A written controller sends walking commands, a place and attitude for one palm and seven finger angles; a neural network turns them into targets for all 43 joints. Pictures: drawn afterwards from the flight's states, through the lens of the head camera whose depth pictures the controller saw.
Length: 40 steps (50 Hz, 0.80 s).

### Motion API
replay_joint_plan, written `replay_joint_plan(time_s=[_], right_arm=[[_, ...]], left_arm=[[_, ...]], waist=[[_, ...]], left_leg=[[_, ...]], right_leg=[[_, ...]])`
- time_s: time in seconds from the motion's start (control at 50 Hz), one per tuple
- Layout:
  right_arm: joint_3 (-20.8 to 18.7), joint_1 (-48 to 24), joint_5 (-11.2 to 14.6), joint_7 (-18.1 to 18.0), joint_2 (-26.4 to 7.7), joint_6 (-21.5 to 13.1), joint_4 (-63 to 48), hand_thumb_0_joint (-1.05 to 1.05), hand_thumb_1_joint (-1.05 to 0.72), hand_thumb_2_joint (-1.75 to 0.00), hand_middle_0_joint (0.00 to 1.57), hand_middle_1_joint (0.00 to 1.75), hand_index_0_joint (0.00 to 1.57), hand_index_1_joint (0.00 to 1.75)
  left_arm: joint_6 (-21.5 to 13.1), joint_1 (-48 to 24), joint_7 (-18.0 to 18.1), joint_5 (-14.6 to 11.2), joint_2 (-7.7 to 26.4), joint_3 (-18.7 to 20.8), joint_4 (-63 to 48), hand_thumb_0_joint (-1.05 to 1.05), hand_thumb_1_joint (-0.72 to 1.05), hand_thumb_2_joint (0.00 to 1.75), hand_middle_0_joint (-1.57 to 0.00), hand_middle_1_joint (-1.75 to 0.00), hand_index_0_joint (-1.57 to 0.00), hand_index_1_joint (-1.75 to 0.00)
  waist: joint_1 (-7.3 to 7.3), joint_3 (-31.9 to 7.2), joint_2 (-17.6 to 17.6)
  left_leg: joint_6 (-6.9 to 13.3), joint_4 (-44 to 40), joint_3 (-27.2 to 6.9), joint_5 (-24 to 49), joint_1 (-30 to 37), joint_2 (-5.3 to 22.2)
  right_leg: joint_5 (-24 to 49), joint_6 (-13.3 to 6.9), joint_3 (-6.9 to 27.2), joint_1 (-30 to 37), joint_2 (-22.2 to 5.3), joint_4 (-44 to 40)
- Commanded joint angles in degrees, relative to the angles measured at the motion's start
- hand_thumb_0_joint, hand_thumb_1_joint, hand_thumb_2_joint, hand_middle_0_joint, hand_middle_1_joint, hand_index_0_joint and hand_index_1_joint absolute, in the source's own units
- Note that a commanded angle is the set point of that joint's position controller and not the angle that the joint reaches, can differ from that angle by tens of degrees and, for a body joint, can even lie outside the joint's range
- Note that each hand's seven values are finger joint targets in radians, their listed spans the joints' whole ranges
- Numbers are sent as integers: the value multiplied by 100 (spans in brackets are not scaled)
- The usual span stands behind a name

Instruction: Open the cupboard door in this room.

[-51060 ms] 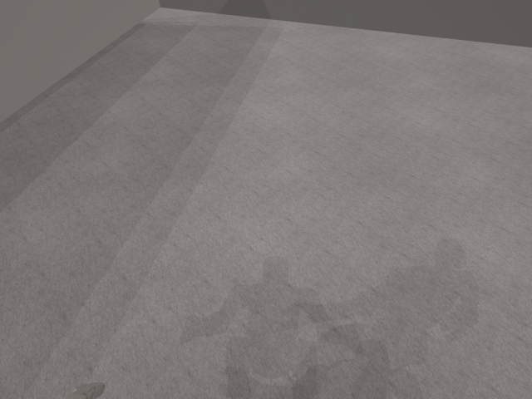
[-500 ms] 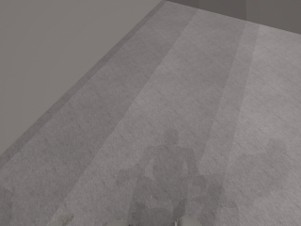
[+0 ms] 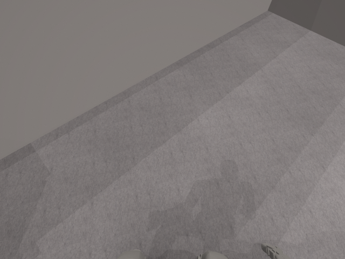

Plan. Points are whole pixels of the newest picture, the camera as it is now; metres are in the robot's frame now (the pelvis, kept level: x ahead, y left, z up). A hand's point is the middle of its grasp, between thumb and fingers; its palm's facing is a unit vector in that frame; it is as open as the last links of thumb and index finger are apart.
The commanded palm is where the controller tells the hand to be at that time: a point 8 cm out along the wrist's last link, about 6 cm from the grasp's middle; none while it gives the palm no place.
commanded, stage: turn to face it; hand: left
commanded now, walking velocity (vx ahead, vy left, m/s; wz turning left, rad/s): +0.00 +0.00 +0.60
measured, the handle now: out of the picture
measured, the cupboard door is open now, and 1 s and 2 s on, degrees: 43 43 43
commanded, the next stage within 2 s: none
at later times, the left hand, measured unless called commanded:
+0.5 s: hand out of the picture +0.01 +0.16 -0.15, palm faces +0.32 -0.92 -0.23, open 7.4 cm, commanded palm none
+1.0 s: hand out of the picture -0.04 +0.14 -0.14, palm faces +0.59 -0.76 -0.28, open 7.4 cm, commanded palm none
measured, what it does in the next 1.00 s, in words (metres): steps on the spot, turning left: right foot, then left foot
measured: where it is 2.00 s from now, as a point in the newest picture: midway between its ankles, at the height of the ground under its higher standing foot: outside the picture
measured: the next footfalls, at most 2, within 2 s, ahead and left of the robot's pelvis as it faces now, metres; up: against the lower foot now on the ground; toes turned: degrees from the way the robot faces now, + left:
right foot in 0.24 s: +0.07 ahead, -0.16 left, +0.00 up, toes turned +6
left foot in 0.56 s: +0.00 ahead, +0.09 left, +0.00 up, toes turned +26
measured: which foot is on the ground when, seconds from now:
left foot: down 0.00-0.24, up 0.26-0.54, down 0.56-0.84, up 0.86-1.00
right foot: up 0.00-0.22, down 0.24-0.54, up 0.56-0.82, down 0.84-1.00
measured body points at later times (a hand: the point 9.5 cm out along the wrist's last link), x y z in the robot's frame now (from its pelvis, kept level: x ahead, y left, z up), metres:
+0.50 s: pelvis +0.00 -0.05 +0.02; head +0.05 -0.03 +0.46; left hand -0.01 +0.21 -0.13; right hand +0.17 -0.27 -0.13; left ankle -0.03 +0.07 -0.69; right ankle +0.03 -0.17 -0.72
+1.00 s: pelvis +0.01 -0.07 +0.01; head +0.06 -0.05 +0.46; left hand -0.07 +0.18 -0.12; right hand +0.24 -0.23 -0.13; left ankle -0.06 +0.03 -0.66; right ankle +0.08 -0.17 -0.72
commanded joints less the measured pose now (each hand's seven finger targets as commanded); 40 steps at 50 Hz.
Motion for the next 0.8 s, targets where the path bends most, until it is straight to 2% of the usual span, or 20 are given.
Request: replay_joint_plan(time_s=[0.0,0.1,0.16,0.18,0.2,0.22,0.24,0.28,0.32,0.36,0.42,0.48,0.5,0.52,0.54,0.58,0.62,0.72,0.76,0.78], right_arm=[[-312,444,-44,-192,-1194,-87,-176,0,-90,-90,20,30,20,30],[-359,227,-78,-144,-1246,-19,-204,0,-90,-90,20,30,20,30],[-397,-92,-51,-116,-1223,50,-321,0,-90,-90,20,30,20,30],[-379,-127,-6,-97,-1031,61,-384,0,-90,-90,20,30,20,30],[-327,-60,36,-56,-619,71,-504,0,-90,-90,20,30,20,30],[-323,-228,10,-7,-647,63,-602,0,-90,-90,20,30,20,30],[-346,-85,-14,7,-701,117,-514,0,-90,-90,20,30,20,30],[-321,8,-31,52,-598,165,-304,0,-90,-90,20,30,20,30],[-258,-24,21,88,-415,170,-278,0,-90,-90,20,30,20,30],[-186,-193,34,100,-278,133,-289,0,-90,-90,20,30,20,30],[-129,-292,67,100,-223,57,-319,0,-90,-90,20,30,20,30],[-159,193,46,65,-434,13,-197,0,-90,-90,20,30,20,30],[-255,527,16,46,-802,-33,-139,0,-90,-90,20,30,20,30],[-410,827,-24,16,-1386,-45,-142,0,-90,-90,20,30,20,30],[-467,1257,-52,-46,-1682,1,-5,0,-90,-90,20,30,20,30],[-406,842,-68,-157,-1375,-54,-43,0,-90,-90,20,30,20,30],[-317,336,-65,-182,-1144,-73,-156,0,-90,-90,20,30,20,30],[-359,221,-84,-161,-1188,-19,-162,0,-90,-90,20,30,20,30],[-375,54,-57,-143,-1157,28,-226,0,-90,-90,20,30,20,30],[-371,-82,-19,-124,-1060,43,-295,0,-90,-90,20,30,20,30]], left_arm=[[-161,-368,-18,0,479,152,-632,0,90,90,-20,-30,-20,-30],[-155,-265,-59,-10,389,140,-595,0,90,90,-20,-30,-20,-30],[-221,287,-43,-10,452,176,-476,0,90,90,-20,-30,-20,-30],[-276,503,-8,16,663,234,-447,0,90,90,-20,-30,-20,-30],[-335,606,52,112,1181,352,-476,0,90,90,-20,-30,-20,-30],[-311,423,62,103,1424,328,-602,0,90,90,-20,-30,-20,-30],[-344,191,84,83,1224,301,-666,0,90,90,-20,-30,-20,-30],[-349,-326,81,61,797,177,-745,0,90,90,-20,-30,-20,-30],[-370,-269,83,79,722,157,-705,0,90,90,-20,-30,-20,-30],[-399,80,78,85,839,191,-585,0,90,90,-20,-30,-20,-30],[-398,375,64,100,1042,258,-409,0,90,90,-20,-30,-20,-30],[-354,246,18,21,1070,297,-385,0,90,90,-20,-30,-20,-30],[-320,166,-7,-20,896,282,-481,0,90,90,-20,-30,-20,-30],[-284,79,-45,-45,520,169,-716,0,90,90,-20,-30,-20,-30],[-222,-404,-16,10,485,123,-924,0,90,90,-20,-30,-20,-30],[-174,-652,3,14,463,168,-793,0,90,90,-20,-30,-20,-30],[-146,-406,-54,16,440,172,-612,0,90,90,-20,-30,-20,-30],[-181,-188,-54,-19,341,137,-537,0,90,90,-20,-30,-20,-30],[-220,171,-39,-26,380,164,-466,0,90,90,-20,-30,-20,-30],[-263,455,-13,-14,521,210,-412,0,90,90,-20,-30,-20,-30]], waist=[[-162,-984,1448],[-101,-835,1352],[173,-828,1246],[307,-817,629],[375,-742,-1052],[424,-662,-1421],[219,-639,-1066],[-52,-403,-1099],[-30,-525,-1056],[156,-742,-768],[304,-934,-847],[9,-1035,-689],[-196,-1233,187],[-361,-1299,1855],[-626,-1219,1740],[-403,-932,1654],[-113,-735,1516],[-68,-870,1234],[95,-885,1238],[271,-886,852]], left_leg=[[756,-1425,-1804,2747,1214,1531],[604,-1614,-1894,1314,495,1245],[391,-1306,-1967,663,-209,974],[140,-776,-1771,188,-724,632],[-324,567,-891,-1030,-1752,-179],[-431,2048,-528,-1808,-1456,-251],[-376,2964,-672,-1570,-1307,-41],[-489,3459,-538,-992,-1344,198],[-577,2715,-253,-1006,-1080,208],[-615,1713,11,-1088,-864,145],[-558,535,269,-1060,-475,29],[-428,-875,284,201,665,9],[-178,-1300,-369,1237,1595,561],[598,-1420,-2370,3154,2349,2087],[1189,-1575,-2760,2998,1918,2572],[979,-1657,-2444,2057,1279,1922],[665,-1676,-1864,1798,861,1467],[609,-1547,-1936,1573,623,1227],[472,-1331,-1993,1246,129,1048],[253,-984,-1846,746,-339,786]], right_leg=[[421,47,591,-881,113,730],[540,-55,322,143,487,-958],[1244,-127,190,1252,672,-2411],[1385,-211,520,1857,346,-3420],[760,-742,2252,2263,-1152,-4359],[945,-1285,2802,1424,-2132,-4687],[844,-1419,2568,945,-1976,-4527],[2043,-1179,1393,858,-1296,-4152],[3321,-1096,693,1168,-1137,-3888],[4289,-1098,481,1747,-1177,-3565],[4912,-1083,409,2164,-1321,-3155],[4325,-657,6,1551,-1212,-2524],[3432,-339,-307,726,-962,-1721],[169,109,-488,-840,-145,-482],[-711,37,97,-1079,26,454],[7,-20,543,-1203,33,853],[541,-20,557,-832,86,541],[554,-96,299,235,510,-1252],[1121,-143,219,1048,645,-2258],[1573,-178,307,1673,510,-3118]])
